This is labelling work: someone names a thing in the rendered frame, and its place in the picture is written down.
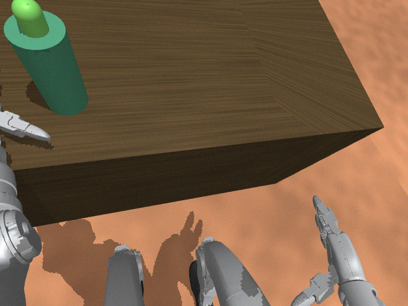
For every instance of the right robot hand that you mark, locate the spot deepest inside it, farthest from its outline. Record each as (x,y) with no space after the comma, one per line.
(344,263)

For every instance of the right robot foot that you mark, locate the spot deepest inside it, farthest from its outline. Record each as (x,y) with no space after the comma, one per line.
(195,286)

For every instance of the left robot arm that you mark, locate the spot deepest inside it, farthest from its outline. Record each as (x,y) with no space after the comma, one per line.
(19,241)

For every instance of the right robot arm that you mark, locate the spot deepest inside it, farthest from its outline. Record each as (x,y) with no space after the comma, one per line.
(358,293)

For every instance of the bottle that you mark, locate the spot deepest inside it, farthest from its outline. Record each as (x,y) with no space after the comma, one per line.
(41,42)

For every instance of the left robot hand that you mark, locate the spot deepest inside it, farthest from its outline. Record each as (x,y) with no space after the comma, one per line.
(14,124)

